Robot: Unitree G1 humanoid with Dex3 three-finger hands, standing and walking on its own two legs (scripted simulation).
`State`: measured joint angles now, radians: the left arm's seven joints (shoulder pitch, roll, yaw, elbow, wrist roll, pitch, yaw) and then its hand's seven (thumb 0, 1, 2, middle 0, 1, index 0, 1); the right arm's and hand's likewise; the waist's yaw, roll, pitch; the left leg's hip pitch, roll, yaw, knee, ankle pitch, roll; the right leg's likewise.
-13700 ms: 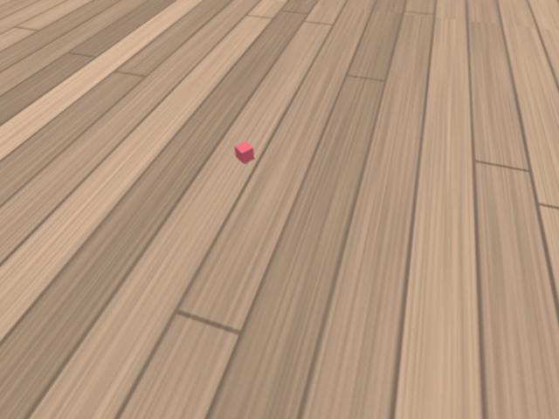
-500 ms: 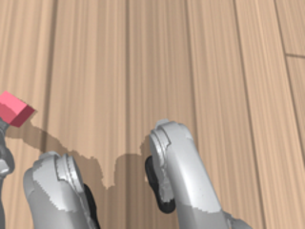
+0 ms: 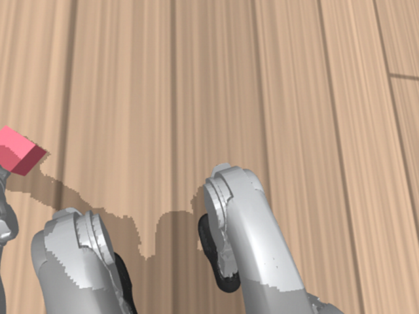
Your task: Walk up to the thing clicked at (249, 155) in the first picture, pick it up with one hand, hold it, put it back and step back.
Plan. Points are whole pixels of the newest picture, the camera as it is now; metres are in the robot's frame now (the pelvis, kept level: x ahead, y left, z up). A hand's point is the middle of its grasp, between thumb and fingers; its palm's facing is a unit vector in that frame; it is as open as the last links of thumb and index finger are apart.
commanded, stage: rise first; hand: left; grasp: from above
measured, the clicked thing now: (15, 151) +0.48 +0.30 -0.28
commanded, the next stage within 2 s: approach in 1.56 s
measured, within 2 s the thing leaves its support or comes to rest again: neither
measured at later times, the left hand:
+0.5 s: hand out of the picture +0.44 +0.33 -0.17, palm faces -0.24 -0.32 -0.92, open 12.8 cm
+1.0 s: hand out of the picture +0.44 +0.33 -0.17, palm faces -0.25 -0.32 -0.91, open 12.7 cm
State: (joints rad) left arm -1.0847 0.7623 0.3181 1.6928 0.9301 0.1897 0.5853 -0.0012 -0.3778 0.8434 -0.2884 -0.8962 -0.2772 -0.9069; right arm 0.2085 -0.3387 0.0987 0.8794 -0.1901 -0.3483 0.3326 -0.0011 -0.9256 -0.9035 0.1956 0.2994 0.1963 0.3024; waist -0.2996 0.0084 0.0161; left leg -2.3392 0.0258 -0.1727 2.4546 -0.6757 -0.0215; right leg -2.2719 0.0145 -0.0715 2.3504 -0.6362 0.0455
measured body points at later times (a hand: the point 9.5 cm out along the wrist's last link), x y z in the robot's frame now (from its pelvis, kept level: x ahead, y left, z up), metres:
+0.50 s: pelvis +0.00 +0.00 +0.00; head +0.24 +0.06 +0.38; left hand +0.45 +0.34 -0.11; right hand +0.00 -0.26 -0.09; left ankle +0.08 +0.13 -0.28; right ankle +0.11 -0.13 -0.28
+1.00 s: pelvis +0.00 +0.00 +0.00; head +0.24 +0.06 +0.38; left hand +0.45 +0.34 -0.12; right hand -0.01 -0.26 -0.09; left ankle +0.08 +0.13 -0.28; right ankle +0.11 -0.13 -0.28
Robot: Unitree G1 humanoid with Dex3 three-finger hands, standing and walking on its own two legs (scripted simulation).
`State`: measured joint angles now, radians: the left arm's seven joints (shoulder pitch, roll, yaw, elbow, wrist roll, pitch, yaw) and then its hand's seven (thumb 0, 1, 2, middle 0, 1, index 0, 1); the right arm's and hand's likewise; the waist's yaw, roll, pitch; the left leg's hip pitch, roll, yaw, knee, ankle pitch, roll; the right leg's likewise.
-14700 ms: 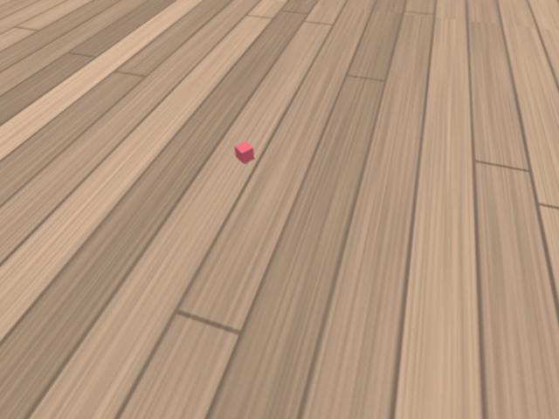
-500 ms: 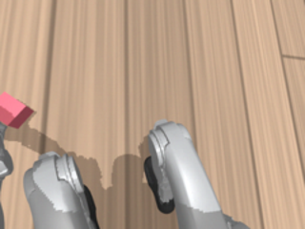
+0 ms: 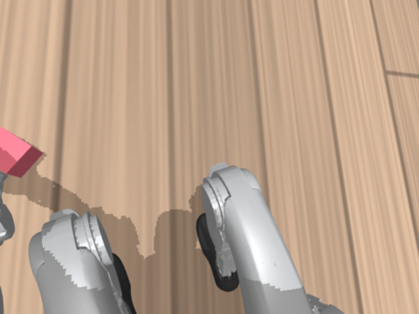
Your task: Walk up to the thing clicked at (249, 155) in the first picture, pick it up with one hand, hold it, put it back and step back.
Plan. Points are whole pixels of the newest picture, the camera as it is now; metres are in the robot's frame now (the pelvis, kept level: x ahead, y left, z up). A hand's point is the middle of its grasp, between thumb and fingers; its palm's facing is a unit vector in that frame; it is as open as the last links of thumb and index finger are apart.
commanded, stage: rise first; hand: left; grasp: from above
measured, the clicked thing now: (11, 153) +0.48 +0.30 -0.28
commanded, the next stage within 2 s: approach in 0.56 s
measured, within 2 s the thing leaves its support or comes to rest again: neither
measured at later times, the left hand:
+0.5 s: hand out of the picture +0.44 +0.33 -0.17, palm faces -0.25 -0.32 -0.92, open 12.6 cm
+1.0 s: hand out of the picture +0.49 +0.28 -0.15, palm faces -0.22 -0.32 -0.92, open 13.1 cm
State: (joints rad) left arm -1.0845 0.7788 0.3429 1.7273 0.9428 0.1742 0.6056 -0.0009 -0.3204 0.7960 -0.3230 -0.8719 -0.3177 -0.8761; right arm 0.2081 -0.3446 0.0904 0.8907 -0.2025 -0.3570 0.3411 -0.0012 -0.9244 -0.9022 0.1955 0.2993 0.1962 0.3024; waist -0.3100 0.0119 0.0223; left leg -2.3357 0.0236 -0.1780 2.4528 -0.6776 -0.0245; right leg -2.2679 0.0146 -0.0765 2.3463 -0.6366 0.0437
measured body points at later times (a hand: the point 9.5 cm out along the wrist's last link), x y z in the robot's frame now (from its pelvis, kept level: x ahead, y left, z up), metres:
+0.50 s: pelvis +0.00 +0.00 +0.00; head +0.24 +0.06 +0.38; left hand +0.45 +0.35 -0.11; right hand +0.00 -0.26 -0.08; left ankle +0.08 +0.13 -0.28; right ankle +0.11 -0.13 -0.28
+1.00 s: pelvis +0.00 +0.00 +0.01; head +0.25 +0.06 +0.38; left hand +0.50 +0.29 -0.10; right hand -0.02 -0.26 -0.07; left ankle +0.08 +0.13 -0.28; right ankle +0.11 -0.13 -0.28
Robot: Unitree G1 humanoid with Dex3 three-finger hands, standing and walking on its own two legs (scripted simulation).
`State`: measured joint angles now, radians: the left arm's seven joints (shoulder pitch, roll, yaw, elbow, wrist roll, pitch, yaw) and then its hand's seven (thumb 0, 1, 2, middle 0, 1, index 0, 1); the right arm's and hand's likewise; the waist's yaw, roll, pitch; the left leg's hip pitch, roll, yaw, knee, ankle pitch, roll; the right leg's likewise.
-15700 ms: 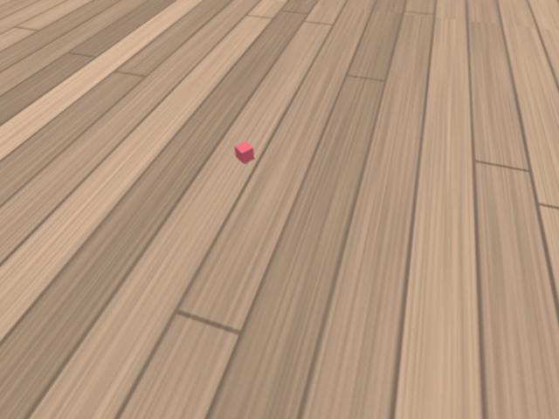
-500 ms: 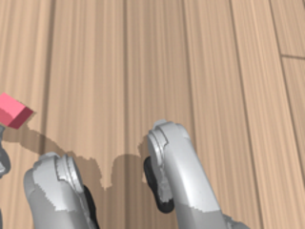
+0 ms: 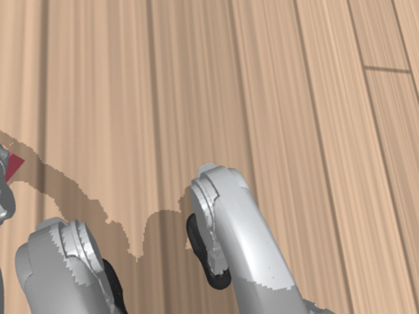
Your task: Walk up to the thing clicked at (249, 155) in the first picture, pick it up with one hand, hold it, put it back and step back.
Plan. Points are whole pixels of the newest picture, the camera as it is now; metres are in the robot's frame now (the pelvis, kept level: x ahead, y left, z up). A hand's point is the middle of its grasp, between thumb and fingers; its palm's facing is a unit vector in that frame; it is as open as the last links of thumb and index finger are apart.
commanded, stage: approach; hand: left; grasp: from above
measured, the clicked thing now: out of the picture +0.48 +0.31 -0.29
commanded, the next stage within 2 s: rest palm in 0.30 s
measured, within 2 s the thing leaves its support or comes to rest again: neither
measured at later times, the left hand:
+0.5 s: hand out of the picture +0.46 +0.30 -0.20, palm faces -0.27 -0.32 -0.91, open 13.2 cm
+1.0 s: hand out of the picture +0.46 +0.29 -0.24, palm faces -0.29 -0.33 -0.90, open 13.3 cm
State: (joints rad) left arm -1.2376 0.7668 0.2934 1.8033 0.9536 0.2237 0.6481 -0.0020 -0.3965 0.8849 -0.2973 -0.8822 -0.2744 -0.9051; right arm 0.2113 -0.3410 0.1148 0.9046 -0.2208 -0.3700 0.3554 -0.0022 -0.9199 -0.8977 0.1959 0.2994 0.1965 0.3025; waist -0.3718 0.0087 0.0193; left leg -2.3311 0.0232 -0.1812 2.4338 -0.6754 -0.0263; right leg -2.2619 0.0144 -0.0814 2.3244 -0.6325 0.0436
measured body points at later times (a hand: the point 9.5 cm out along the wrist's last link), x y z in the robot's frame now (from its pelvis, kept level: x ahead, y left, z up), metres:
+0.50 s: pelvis +0.00 +0.00 +0.00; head +0.26 +0.07 +0.35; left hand +0.47 +0.31 -0.15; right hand -0.02 -0.25 -0.08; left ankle +0.08 +0.13 -0.29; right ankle +0.11 -0.12 -0.29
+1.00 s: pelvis -0.01 +0.01 -0.01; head +0.28 +0.09 +0.33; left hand +0.47 +0.30 -0.19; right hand -0.04 -0.23 -0.05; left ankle +0.08 +0.13 -0.29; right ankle +0.11 -0.12 -0.29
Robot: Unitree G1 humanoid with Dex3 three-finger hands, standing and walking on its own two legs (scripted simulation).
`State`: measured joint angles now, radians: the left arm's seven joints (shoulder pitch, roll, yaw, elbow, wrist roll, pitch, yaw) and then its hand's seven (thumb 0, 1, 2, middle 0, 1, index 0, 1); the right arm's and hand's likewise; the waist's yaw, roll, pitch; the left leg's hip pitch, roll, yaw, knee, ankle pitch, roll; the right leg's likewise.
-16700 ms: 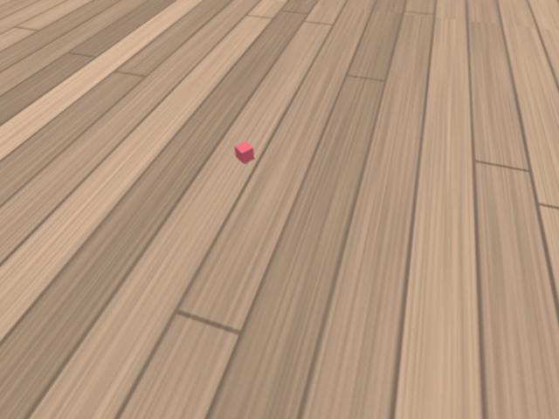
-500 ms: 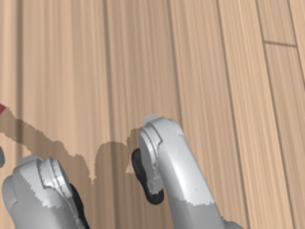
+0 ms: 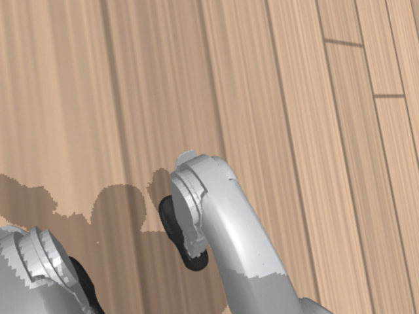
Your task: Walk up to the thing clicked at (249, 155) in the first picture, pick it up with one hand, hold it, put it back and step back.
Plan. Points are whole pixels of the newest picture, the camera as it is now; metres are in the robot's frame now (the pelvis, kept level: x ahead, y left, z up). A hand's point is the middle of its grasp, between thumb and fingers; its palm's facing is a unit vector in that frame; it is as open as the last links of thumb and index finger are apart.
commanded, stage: rest palm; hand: left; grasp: from above
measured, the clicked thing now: out of the picture +0.47 +0.33 -0.28
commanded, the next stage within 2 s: close in 0.58 s
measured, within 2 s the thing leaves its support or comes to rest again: neither
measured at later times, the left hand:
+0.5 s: hand out of the picture +0.46 +0.31 -0.25, palm faces -0.27 -0.34 -0.90, open 13.5 cm
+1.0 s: hand out of the picture +0.47 +0.31 -0.25, palm faces -0.27 -0.32 -0.91, open 12.5 cm
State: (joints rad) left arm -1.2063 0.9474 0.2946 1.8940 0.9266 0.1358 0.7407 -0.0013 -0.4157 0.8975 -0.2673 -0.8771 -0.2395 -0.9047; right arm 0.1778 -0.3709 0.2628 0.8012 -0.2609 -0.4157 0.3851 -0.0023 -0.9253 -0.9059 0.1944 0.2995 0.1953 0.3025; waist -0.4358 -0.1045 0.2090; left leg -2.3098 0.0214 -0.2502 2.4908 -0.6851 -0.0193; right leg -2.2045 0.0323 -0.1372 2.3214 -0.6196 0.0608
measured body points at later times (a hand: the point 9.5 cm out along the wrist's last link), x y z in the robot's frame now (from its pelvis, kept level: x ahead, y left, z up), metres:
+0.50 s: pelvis +0.00 +0.01 +0.00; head +0.29 +0.11 +0.32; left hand +0.47 +0.33 -0.20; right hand -0.02 -0.23 -0.04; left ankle +0.07 +0.13 -0.28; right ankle +0.13 -0.12 -0.28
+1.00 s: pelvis -0.01 +0.01 +0.01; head +0.29 +0.11 +0.32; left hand +0.48 +0.32 -0.20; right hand -0.02 -0.23 -0.03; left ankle +0.07 +0.13 -0.28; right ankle +0.13 -0.12 -0.28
